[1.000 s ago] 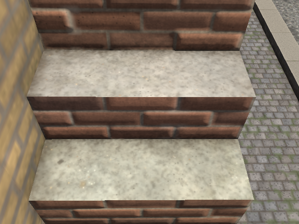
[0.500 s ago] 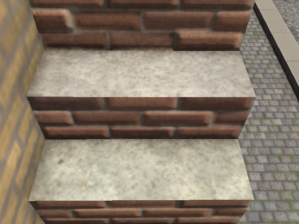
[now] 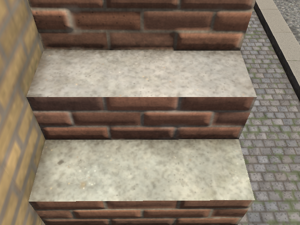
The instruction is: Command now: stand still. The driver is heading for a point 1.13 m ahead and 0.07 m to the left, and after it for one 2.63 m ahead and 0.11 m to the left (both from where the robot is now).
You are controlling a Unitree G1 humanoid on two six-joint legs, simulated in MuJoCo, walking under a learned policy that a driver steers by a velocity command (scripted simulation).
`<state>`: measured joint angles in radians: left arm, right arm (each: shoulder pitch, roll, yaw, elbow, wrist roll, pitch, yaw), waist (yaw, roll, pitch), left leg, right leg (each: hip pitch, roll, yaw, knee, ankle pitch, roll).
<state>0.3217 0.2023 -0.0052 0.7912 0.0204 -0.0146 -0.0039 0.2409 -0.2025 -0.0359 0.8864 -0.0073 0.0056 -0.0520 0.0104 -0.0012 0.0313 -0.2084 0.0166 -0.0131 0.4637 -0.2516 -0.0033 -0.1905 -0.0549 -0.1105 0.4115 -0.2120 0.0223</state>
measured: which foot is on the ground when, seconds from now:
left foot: down 0.00-1.00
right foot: down 0.00-1.00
